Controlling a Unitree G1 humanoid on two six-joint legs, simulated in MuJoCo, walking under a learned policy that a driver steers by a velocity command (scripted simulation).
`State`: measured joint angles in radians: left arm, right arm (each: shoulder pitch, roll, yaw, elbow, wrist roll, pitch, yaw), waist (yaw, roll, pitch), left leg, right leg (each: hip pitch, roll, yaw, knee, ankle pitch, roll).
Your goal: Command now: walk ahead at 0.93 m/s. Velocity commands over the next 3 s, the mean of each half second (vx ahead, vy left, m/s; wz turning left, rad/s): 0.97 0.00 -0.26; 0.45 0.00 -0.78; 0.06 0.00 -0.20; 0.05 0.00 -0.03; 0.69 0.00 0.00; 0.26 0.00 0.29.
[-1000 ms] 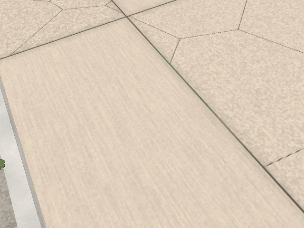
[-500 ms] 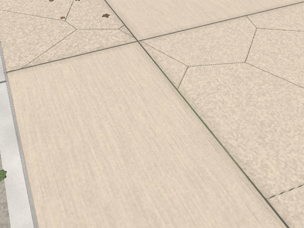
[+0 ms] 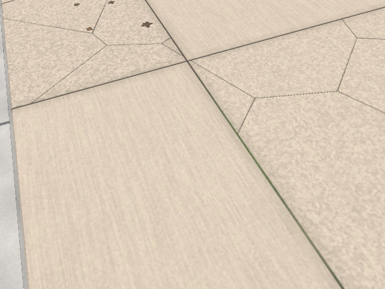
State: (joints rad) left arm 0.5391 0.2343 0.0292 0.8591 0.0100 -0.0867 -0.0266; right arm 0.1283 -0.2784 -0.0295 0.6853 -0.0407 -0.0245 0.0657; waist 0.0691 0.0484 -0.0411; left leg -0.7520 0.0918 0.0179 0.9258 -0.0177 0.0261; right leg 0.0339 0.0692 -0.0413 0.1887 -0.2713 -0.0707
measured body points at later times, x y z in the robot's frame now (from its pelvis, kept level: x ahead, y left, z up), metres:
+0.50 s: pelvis +0.44 +0.03 -0.01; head +0.45 +0.02 +0.44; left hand +0.64 +0.26 -0.11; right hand +0.36 -0.23 -0.15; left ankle +0.33 +0.11 -0.74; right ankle +0.59 -0.13 -0.66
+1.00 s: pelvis +0.80 -0.03 -0.01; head +0.82 -0.07 +0.44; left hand +1.07 +0.16 -0.10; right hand +0.86 -0.36 -0.08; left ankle +1.03 +0.03 -0.71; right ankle +0.77 -0.06 -0.74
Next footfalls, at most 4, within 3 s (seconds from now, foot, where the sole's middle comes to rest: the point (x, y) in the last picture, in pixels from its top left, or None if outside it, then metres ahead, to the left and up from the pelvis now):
0.20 left None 0.37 0.11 -0.78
0.64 right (244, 218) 0.80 -0.08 -0.78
1.08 left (232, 168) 1.05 -0.03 -0.78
1.40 right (266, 213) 0.83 -0.17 -0.78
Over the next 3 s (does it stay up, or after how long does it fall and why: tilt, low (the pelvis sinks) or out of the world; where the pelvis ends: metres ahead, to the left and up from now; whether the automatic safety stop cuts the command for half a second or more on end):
stays up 1.34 -0.35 0.00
